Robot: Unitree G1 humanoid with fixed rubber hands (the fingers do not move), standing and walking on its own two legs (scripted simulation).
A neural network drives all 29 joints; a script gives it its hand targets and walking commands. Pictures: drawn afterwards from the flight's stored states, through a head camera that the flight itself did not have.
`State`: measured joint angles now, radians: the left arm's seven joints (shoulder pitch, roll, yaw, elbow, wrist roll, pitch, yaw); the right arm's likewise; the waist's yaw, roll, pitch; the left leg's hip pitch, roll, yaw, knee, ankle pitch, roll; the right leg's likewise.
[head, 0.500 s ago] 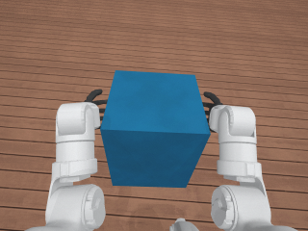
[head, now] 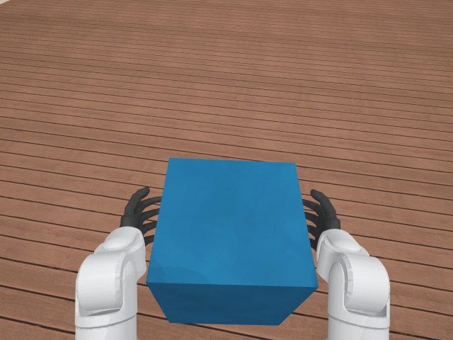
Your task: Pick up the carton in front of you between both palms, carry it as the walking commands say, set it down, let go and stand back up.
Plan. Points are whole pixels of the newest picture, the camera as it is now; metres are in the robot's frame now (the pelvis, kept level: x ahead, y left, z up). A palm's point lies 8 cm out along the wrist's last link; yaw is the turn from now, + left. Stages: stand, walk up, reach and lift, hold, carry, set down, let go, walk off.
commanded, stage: carry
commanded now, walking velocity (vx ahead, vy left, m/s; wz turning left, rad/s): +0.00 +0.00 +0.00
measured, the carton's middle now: (228, 248) +0.29 +0.00 +0.02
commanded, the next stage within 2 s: none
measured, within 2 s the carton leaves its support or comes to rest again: neither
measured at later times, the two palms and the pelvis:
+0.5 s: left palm (156, 172) +0.42 +0.14 +0.08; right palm (312, 181) +0.40 -0.16 +0.08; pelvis +0.15 +0.01 -0.01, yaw -4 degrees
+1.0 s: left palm (156, 191) +0.38 +0.14 +0.07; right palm (316, 201) +0.36 -0.16 +0.07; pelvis +0.12 +0.01 -0.01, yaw -4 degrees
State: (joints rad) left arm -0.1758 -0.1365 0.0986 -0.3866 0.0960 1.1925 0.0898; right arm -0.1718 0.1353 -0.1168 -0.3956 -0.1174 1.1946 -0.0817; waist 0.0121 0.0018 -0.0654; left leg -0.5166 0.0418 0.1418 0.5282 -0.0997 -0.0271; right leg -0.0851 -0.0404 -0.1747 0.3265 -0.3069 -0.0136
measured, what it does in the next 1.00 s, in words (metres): walks ahead: left foot, then right foot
